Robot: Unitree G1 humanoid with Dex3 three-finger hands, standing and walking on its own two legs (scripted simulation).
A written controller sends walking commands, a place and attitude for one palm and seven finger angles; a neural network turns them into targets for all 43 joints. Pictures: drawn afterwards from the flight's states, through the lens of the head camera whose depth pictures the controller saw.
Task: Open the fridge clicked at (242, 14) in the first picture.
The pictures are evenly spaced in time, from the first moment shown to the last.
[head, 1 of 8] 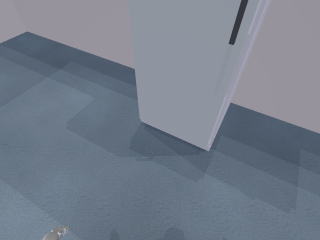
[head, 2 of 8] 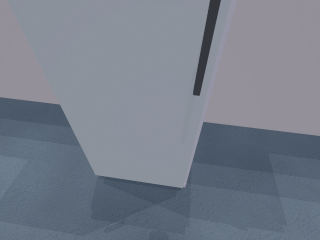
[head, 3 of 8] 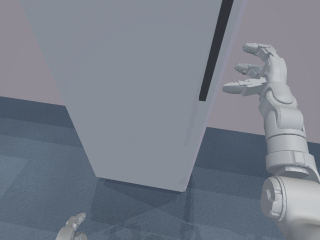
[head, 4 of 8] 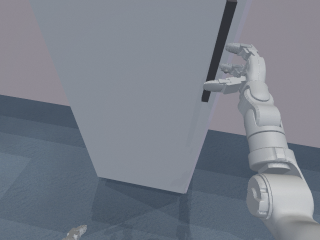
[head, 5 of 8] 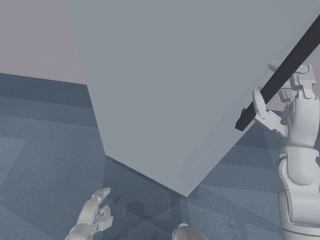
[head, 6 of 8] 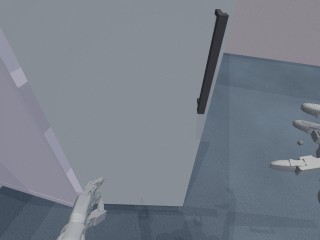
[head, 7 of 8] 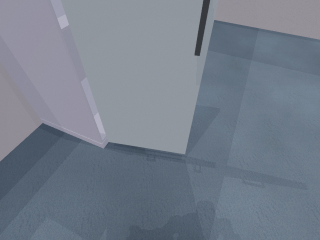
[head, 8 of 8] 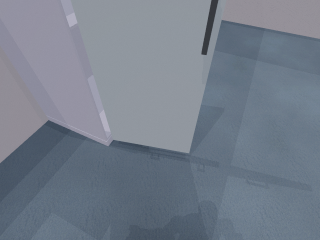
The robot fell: no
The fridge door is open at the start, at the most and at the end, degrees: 0 80 76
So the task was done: yes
